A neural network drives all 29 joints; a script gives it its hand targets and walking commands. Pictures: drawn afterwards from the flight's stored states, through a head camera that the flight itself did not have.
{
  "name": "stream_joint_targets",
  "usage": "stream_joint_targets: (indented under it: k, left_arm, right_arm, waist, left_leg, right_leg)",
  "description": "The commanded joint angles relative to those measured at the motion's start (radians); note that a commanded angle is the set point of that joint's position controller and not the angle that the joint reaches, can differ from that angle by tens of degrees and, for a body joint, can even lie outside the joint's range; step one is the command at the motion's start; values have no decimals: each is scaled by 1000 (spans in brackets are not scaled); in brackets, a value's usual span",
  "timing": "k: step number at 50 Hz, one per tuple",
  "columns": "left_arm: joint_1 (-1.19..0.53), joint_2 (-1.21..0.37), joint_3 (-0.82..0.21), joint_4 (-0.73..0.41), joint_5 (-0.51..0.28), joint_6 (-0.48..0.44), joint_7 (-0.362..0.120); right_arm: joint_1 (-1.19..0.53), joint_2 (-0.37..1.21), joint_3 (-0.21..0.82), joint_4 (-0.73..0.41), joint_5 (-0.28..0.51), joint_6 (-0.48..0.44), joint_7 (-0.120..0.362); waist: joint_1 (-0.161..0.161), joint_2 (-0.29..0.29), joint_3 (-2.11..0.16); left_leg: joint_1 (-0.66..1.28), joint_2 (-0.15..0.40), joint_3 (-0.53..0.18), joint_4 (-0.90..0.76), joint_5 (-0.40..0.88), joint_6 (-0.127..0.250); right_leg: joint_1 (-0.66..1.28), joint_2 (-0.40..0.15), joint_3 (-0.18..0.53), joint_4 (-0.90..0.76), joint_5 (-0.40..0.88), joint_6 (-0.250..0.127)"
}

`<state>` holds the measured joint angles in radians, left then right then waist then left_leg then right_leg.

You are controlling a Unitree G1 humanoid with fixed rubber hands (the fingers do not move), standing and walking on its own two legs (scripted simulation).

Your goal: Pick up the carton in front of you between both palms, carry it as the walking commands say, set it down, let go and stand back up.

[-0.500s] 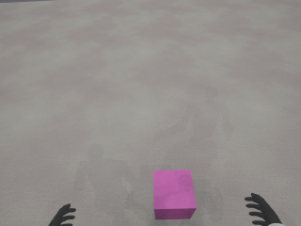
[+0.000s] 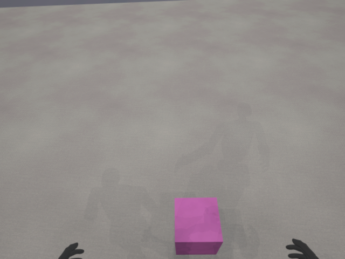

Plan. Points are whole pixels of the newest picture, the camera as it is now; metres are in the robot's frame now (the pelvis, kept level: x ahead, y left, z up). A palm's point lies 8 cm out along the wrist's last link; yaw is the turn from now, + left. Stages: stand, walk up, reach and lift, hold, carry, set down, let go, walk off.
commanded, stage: stand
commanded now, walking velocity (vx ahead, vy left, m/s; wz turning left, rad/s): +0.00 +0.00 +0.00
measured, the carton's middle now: (195, 226) +0.38 -0.07 -0.65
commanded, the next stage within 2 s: none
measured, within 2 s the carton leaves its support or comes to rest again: neither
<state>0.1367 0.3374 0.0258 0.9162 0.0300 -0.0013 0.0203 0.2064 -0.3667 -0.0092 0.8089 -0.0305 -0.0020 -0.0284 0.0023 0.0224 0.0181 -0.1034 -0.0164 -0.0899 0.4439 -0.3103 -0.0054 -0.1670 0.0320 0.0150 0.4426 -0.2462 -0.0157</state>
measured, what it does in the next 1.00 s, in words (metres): stands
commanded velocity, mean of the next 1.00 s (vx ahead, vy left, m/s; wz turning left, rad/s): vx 0.00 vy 0.00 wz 0.00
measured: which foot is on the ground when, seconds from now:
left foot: down 0.00-1.00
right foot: down 0.00-1.00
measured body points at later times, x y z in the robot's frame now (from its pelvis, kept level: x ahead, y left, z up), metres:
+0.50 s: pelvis -0.01 +0.00 +0.00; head -0.02 +0.00 +0.45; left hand +0.09 +0.31 -0.11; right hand +0.09 -0.31 -0.11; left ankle -0.04 +0.13 -0.74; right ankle +0.00 -0.11 -0.74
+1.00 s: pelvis -0.02 +0.00 +0.01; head -0.02 +0.00 +0.46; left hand +0.08 +0.32 -0.11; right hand +0.08 -0.31 -0.11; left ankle -0.04 +0.13 -0.74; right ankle +0.00 -0.11 -0.74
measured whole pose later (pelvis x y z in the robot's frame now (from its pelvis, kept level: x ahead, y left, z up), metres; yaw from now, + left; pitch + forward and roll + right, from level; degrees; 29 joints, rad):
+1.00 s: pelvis -0.02 +0.00 +0.01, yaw -1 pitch -3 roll +0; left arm 0.11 0.38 0.00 1.06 0.01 -0.01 0.01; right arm 0.15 -0.39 0.01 0.99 -0.02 -0.01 -0.02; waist 0.01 0.01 0.03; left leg -0.07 -0.02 -0.07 0.35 -0.24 0.00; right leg -0.14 0.02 0.03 0.36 -0.18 -0.01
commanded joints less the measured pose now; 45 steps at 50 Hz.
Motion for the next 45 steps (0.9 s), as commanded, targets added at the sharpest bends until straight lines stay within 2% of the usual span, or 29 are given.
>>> stream_joint_targets:
  k: [1,22,45]
  left_arm:
    - [-36,163,31,-32,-2,-11,2]
    - [-55,193,16,62,-10,-14,-5]
    - [-63,212,8,103,-15,-16,-8]
  right_arm:
    - [-22,-153,-32,-37,1,-13,-4]
    - [-51,-180,-18,75,7,-17,1]
    - [-74,-192,-14,138,10,-19,5]
  waist:
    - [2,-16,-31]
    - [4,-18,-10]
    - [3,-19,-13]
  left_leg:
    - [-65,88,-58,-69,253,7]
    - [-56,101,-64,-127,198,18]
    - [-40,110,-62,-149,206,23]
  right_leg:
    - [71,-113,103,-63,235,-5]
    - [70,-122,117,-112,174,-7]
    - [73,-130,125,-125,190,-11]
